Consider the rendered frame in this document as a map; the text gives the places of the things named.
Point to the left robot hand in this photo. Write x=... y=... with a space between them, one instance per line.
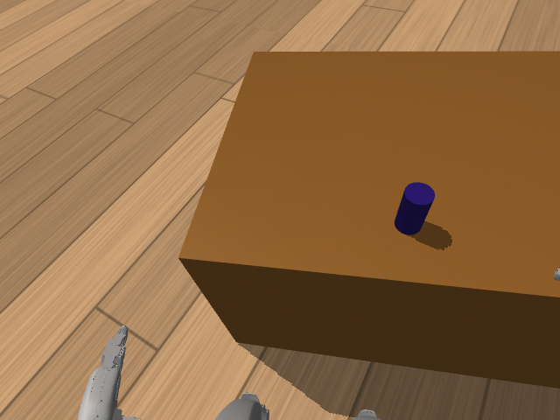
x=100 y=398

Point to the can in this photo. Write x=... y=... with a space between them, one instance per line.
x=414 y=207

